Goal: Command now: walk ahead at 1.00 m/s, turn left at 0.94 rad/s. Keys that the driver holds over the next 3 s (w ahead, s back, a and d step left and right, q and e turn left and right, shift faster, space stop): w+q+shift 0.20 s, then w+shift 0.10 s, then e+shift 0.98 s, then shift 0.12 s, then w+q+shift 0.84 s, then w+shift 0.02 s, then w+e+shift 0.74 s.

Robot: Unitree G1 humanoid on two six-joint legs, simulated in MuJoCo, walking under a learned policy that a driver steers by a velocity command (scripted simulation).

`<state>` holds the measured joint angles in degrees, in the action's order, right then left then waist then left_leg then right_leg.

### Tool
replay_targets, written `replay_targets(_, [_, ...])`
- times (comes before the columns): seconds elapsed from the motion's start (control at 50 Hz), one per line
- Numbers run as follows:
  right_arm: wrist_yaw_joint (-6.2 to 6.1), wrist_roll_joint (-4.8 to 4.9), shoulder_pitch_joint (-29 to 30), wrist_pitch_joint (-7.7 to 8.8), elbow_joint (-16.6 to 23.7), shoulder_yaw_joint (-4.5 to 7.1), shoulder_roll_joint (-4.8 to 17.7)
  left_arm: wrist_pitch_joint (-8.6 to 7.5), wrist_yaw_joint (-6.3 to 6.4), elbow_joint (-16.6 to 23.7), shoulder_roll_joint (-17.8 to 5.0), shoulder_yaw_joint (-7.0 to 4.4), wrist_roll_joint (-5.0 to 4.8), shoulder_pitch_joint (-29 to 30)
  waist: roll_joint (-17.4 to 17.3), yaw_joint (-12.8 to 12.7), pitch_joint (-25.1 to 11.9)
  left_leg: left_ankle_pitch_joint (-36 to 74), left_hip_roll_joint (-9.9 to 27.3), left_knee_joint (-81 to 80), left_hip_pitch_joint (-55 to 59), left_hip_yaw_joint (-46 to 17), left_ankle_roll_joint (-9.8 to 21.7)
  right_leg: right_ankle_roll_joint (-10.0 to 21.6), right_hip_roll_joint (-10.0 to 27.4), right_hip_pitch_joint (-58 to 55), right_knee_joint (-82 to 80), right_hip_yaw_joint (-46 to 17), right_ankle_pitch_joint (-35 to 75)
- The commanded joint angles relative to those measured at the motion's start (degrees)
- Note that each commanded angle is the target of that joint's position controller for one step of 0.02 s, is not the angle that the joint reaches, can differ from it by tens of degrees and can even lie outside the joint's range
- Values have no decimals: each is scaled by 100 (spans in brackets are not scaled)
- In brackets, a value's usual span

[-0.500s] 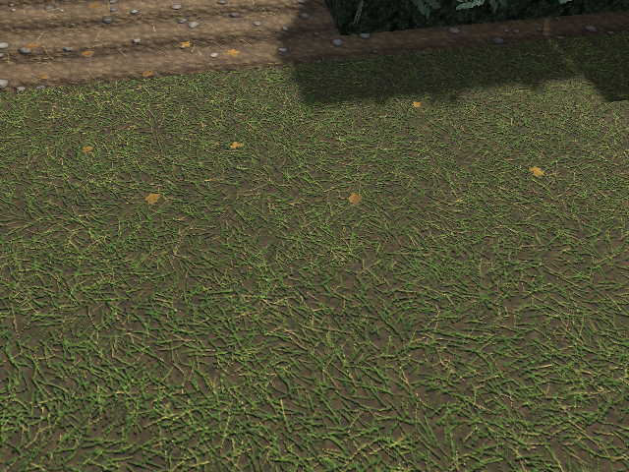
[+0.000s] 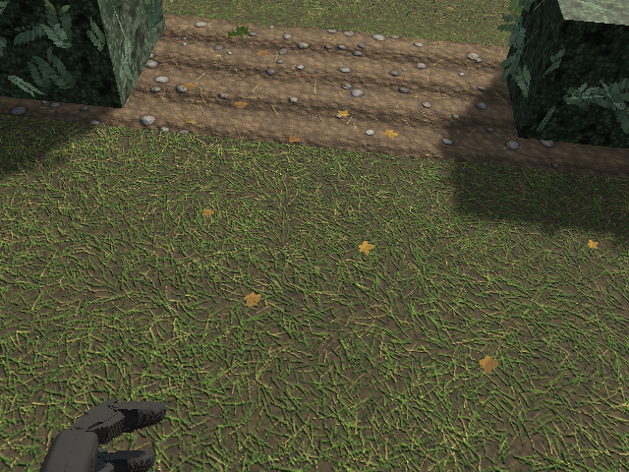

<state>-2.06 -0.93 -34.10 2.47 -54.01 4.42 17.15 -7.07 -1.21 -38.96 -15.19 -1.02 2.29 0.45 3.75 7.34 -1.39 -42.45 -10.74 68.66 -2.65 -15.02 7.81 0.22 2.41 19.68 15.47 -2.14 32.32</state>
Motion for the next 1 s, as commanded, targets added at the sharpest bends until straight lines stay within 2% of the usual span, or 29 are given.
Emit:
replay_targets(0.02, [-124,157,1990,-29,1015,30,341,188,159,-964,-1080,-443,66,-3487,-504,-1934,-290,-6,68,3653,-3619,195,41,-229,1285,-4334,726,-689,1556])
replay_targets(0.04, [-124,520,564,2,1224,-89,-71,80,55,-898,-990,-336,306,-3156,1020,-815,-1045,-1,658,3565,-5460,714,0,-222,2236,-6412,2899,-930,4214])
replay_targets(0.08, [-221,6,1584,-5,1125,-119,48,36,71,-994,-585,-352,130,-3606,938,-1584,-1318,1232,1028,3826,-6729,1056,130,261,2063,-5807,2128,-1184,232])
replay_targets(0.1, [-111,-245,1742,-15,1372,-121,119,-56,163,-1004,-889,-454,135,-3138,1568,-1257,-1375,1700,1390,3796,-6592,977,88,858,2705,-4592,1368,-2848,-2897])
replay_targets(0.12, [127,-284,2633,-84,1614,-152,190,-136,180,-1229,-313,-240,-51,-2810,123,-883,91,2256,1713,2546,-6386,979,-101,705,2397,-2830,545,-2161,-2367])
replay_targets(0.16, [464,-163,3141,-193,1908,-241,13,-171,191,-1285,-48,-106,-59,-2216,-155,-492,1083,2985,1819,482,-4646,1053,-328,337,1731,-362,-81,-850,-1905])
replay_targets(0.2, [628,-145,2926,-279,1903,-319,-160,-231,204,-1177,-224,-112,-186,-1672,401,-136,861,4234,1620,-425,-3224,1527,-227,64,1316,552,-195,262,-1391])
replay_targets(0.28, [586,-16,2889,-228,1652,-314,58,-52,185,-1352,-511,-134,-218,-2544,-118,-254,414,3723,500,-1634,-1246,2563,233,-93,852,-234,486,1232,2646])
replay_targets(0.3, [599,-121,2484,-195,1563,-246,246,47,229,-1349,-931,-155,-186,-2672,65,27,423,3161,436,-2162,-882,2448,373,-117,1099,-431,1434,1118,3034])
replay_targets(0.32, [572,-247,1656,-144,1278,-151,445,146,274,-1424,-988,-134,-159,-2762,118,402,205,3069,501,-2641,199,1908,670,-102,1265,-127,2640,926,2499])
replay_targets(0.34, [477,-251,883,-100,999,-21,707,220,258,-1453,-979,-152,-167,-2611,-316,869,-114,3762,1140,-3367,1377,954,1126,-88,701,548,5148,1293,-836])
replay_targets(0.36, [381,-153,1179,-58,1104,13,1083,249,269,-1203,-405,-79,-67,-3369,-1404,-18,-1300,6768,2824,-2831,2488,-819,1481,83,36,1290,7618,1078,-6989])
replay_targets(0.38, [277,-30,662,-63,1213,12,988,239,343,-930,-742,-153,-351,-3161,-895,365,-2213,7611,3579,-3259,3049,-1949,2034,161,-403,2054,8155,-214,-6733])
replay_targets(0.42, [160,30,1573,74,955,-54,622,312,339,-864,-751,-217,-306,-2598,-326,-283,-122,7994,3170,-4125,950,-630,1408,196,-2,2299,6733,-310,-5807])
replay_targets(0.46, [162,81,2214,190,1053,-141,218,590,312,-1268,-330,-187,-97,-3221,-58,-894,406,7979,2932,-4528,-415,480,957,59,172,1385,5835,-233,-5639])
replay_targets(0.5, [196,132,2400,276,1035,-176,210,840,255,-1266,-175,-246,9,-3342,-327,-1124,455,8389,2668,-4707,-1124,1217,745,7,69,793,5204,102,-5375])
replay_targets(0.54, [166,-25,2524,324,1041,-111,344,940,231,-1109,-74,-281,31,-3383,-674,-1240,-97,9031,2595,-4243,-895,1982,642,181,-18,839,5372,509,-4092])
replay_targets(0.6, [146,84,2678,507,959,-97,75,820,106,-735,-124,-409,-162,-2471,-737,-1244,297,5892,1779,-4347,-1046,2933,-116,273,-21,1157,3485,619,-2007])
replay_targets(0.64, [44,103,2228,575,761,-100,-62,788,-5,-625,-3,-414,-26,-2237,-570,-1097,3,4268,1656,-3604,-888,3365,-490,258,-246,431,2289,850,93])
replay_targets(0.74, [-169,52,1948,350,791,7,132,967,-148,-651,-220,-471,-12,-2134,-496,-953,623,3493,2572,-1555,-793,3433,-790,151,-127,94,1045,1246,374])
replay_targets(0.78, [-179,158,2006,202,825,-3,108,1028,-65,-1383,-557,-635,33,-3899,-395,-1566,-84,4271,2571,556,-305,3331,-737,319,-136,-1197,553,1193,800])
replay_targets(0.8, [-148,359,2360,164,852,21,79,1023,12,-1674,-779,-740,88,-4806,-279,-2150,-77,3665,2209,2522,-832,3385,-813,681,-9,-1925,-34,1090,1176])
replay_targets(0.82, [-104,429,2658,89,769,-19,-220,976,63,-1814,-954,-765,132,-4793,707,-2499,465,-550,1234,4924,-2455,3228,-812,1164,344,-2776,-387,347,1178])
replay_targets(0.84, [4,365,2489,44,1203,-108,-545,908,-32,-1809,-1542,-685,56,-4438,1375,-1667,1212,-1772,564,6406,-4512,2902,-840,983,566,-2848,1837,99,5978])
replay_targets(0.86, [27,166,2083,55,1909,-221,-720,830,-72,-1540,-1500,-580,-65,-4267,1167,-1064,-241,-844,768,5950,-5599,1799,-935,1942,1357,-3903,1998,-2156,6340])
replay_targets(0.88, [-37,-100,2156,-65,1739,-300,-497,838,-67,-1227,-1241,-530,-194,-3632,-374,-944,-740,-168,1116,5732,-5681,1526,-932,2218,1694,-3547,1573,-2773,3944])
replay_targets(0.92, [-125,-319,2403,-120,1763,-334,-165,853,215,-621,-1446,-593,-132,-2408,-580,-741,-995,713,1314,5338,-5905,1059,-893,2770,2271,-2249,595,-4070,-673])
replay_targets(0.96, [-260,-222,2824,-378,1811,-226,298,759,317,-617,-898,-331,-136,-2161,-1320,-469,-298,2172,1346,3812,-4914,943,-1097,2083,1494,-94,574,-3039,-1187])
replay_targets(1.0, [-267,-217,3307,-579,2065,-369,28,671,372,-593,-908,-304,-162,-2199,-1088,-648,-94,2832,1228,2413,-4587,1115,-1249,1271,459,563,777,-2354,-1555])
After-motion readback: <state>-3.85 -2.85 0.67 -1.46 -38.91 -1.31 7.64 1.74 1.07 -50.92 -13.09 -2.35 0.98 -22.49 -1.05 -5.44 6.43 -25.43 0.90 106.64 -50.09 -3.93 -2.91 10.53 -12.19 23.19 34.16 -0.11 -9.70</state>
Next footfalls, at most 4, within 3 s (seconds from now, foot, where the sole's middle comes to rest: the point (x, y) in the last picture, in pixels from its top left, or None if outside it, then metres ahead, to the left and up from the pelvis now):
0.02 right None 0.09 -0.15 -0.84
0.34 left None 0.44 0.05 -0.84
0.82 right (284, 401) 0.79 -0.04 -1.03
1.62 left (238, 359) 0.93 0.08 -1.03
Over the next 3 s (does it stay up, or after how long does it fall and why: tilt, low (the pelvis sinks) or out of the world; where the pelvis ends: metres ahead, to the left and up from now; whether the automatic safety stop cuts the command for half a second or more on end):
stays up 2.05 -0.10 -0.46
